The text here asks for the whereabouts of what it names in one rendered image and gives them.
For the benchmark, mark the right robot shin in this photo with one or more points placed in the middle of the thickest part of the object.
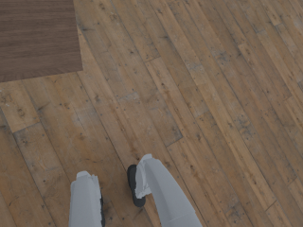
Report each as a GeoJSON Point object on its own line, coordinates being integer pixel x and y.
{"type": "Point", "coordinates": [141, 191]}

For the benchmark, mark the robot right thigh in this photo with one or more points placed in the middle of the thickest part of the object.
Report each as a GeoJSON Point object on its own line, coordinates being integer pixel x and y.
{"type": "Point", "coordinates": [173, 207]}

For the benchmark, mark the cabinet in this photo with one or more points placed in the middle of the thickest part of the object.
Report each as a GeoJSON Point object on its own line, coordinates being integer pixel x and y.
{"type": "Point", "coordinates": [38, 38]}

